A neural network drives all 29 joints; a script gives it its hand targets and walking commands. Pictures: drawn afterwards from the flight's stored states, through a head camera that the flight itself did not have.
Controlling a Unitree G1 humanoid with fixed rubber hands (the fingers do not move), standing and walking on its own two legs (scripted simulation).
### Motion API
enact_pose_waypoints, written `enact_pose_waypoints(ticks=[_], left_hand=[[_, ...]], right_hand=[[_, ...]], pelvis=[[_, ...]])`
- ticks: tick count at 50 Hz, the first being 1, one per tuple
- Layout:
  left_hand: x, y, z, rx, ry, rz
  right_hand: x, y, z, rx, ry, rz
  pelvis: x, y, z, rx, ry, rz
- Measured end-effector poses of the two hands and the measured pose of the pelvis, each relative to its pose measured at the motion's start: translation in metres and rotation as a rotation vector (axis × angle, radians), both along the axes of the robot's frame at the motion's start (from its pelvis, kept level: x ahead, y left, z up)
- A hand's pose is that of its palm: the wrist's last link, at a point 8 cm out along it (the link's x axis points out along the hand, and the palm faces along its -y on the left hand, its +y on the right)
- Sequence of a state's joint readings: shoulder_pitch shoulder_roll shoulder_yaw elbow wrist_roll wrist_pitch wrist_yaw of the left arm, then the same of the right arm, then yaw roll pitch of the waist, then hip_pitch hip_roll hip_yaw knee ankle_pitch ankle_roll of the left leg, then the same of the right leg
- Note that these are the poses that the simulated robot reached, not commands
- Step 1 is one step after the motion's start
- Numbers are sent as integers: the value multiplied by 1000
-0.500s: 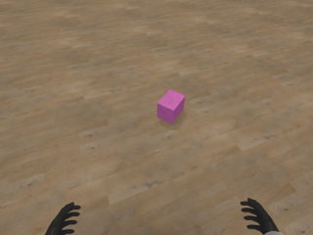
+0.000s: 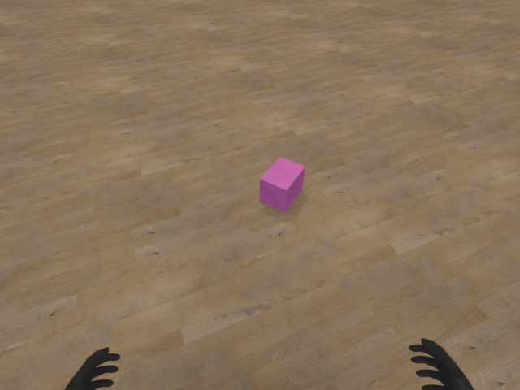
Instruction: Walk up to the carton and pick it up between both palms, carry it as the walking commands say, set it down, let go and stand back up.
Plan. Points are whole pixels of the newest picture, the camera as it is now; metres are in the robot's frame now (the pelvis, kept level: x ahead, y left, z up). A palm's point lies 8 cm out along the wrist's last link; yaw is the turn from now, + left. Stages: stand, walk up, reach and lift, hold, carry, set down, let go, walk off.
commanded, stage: stand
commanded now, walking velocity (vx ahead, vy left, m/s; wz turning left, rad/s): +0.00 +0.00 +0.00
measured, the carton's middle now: (282, 184) +1.21 -0.13 -0.69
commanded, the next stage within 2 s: walk up in 0.98 s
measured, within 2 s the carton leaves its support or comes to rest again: neither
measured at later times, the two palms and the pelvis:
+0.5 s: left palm (83, 387) +0.16 +0.28 -0.07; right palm out of the picture +0.15 -0.30 -0.07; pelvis +0.02 -0.01 +0.01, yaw +0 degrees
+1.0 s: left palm out of the picture +0.12 +0.29 -0.08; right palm out of the picture +0.12 -0.31 -0.08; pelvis +0.01 -0.01 +0.01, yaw +0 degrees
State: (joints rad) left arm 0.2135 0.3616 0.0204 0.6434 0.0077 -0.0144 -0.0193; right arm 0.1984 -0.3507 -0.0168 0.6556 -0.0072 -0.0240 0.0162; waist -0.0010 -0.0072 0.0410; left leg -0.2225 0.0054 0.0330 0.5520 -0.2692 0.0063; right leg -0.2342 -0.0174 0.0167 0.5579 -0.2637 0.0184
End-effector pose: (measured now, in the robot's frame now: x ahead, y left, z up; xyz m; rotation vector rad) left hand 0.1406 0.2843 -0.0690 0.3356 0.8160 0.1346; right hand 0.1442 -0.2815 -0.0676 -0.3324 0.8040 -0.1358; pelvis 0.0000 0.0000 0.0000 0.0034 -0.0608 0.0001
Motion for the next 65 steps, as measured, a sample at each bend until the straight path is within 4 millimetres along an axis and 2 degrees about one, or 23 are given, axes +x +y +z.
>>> enact_pose_waypoints(ticks=[4,10,25,36,59,62,65], left_hand=[[-10,2,-3,8,39,8],[-11,1,-6,6,69,13],[23,-3,-4,8,53,13],[10,4,-8,17,115,59],[-38,7,-19,10,211,104],[-47,9,-21,7,234,113],[-54,5,-26,-22,267,120]], right_hand=[[-7,-4,-3,-3,30,-2],[-13,-10,-7,-8,76,-8],[5,-19,-7,-23,102,-20],[8,-23,-9,-31,125,-33],[-52,-39,-15,-53,248,-103],[-62,-37,-18,-44,276,-113],[-73,-27,-24,-19,327,-106]], pelvis=[[-1,-1,1,1,8,3],[2,-4,3,2,23,4],[24,-9,6,-1,25,4],[27,-9,8,-2,7,2],[1,-11,13,-2,-19,1],[-1,-10,14,-3,-6,6],[-3,-11,13,-9,32,13]])
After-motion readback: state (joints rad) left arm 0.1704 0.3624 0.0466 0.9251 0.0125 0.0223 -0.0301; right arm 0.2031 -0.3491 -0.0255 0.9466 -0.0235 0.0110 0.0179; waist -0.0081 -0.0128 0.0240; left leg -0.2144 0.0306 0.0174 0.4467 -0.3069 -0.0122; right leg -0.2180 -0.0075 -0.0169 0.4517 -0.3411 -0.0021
